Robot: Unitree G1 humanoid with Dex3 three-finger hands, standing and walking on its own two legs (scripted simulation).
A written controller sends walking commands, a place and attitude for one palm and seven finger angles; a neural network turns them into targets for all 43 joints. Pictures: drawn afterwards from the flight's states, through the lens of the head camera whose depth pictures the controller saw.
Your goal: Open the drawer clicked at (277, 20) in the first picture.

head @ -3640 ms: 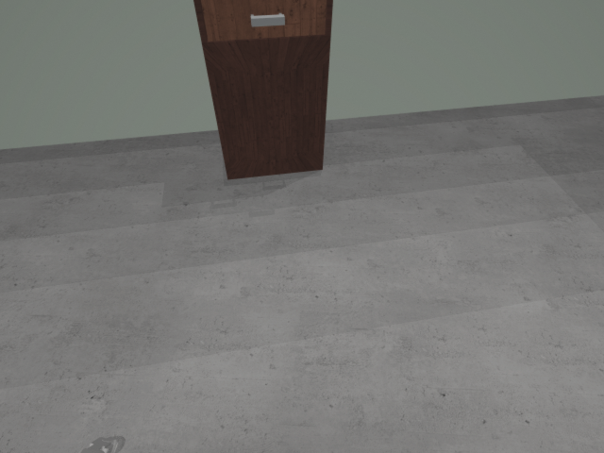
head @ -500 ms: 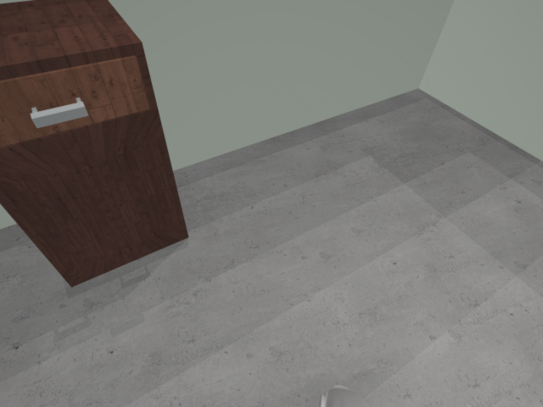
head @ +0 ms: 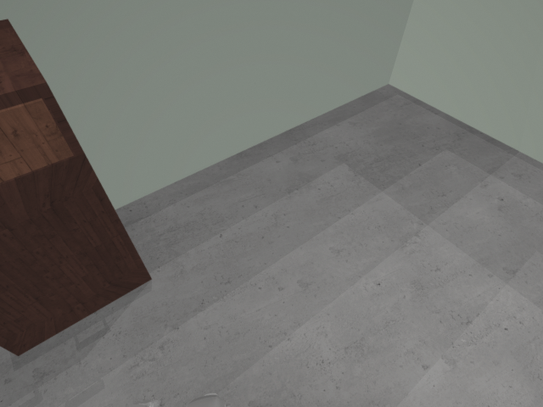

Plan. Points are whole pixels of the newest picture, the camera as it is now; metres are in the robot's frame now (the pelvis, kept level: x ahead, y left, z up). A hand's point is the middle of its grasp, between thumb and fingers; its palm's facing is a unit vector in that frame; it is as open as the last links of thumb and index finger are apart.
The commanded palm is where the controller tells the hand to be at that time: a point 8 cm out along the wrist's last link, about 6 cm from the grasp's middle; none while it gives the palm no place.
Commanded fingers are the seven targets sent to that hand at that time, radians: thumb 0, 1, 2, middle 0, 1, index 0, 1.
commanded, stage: turn to face it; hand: left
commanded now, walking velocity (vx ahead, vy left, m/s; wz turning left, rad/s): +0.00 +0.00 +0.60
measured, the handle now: out of the picture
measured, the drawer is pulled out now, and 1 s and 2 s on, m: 0.00 0.00 0.00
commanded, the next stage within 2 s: take the last steps up to it in 0.92 s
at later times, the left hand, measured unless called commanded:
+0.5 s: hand out of the picture +0.08 +0.25 -0.16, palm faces +0.29 -0.92 -0.26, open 7.4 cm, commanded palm none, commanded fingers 0.00 0.90 0.90 -0.20 -0.30 -0.20 -0.30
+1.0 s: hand out of the picture -0.02 +0.15 -0.16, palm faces +0.54 -0.81 -0.25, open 7.4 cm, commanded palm none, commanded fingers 0.00 0.90 0.90 -0.20 -0.30 -0.20 -0.30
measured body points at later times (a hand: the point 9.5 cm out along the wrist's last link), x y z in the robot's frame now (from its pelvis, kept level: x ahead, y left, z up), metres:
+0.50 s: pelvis +0.05 +0.02 +0.00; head +0.09 +0.04 +0.45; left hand +0.07 +0.30 -0.14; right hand +0.19 -0.21 -0.13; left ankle +0.08 +0.11 -0.74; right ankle +0.08 -0.15 -0.68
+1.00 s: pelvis +0.05 -0.03 +0.00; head +0.09 -0.02 +0.45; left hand -0.05 +0.19 -0.14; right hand +0.27 -0.20 -0.15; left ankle -0.04 +0.08 -0.70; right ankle +0.10 -0.14 -0.74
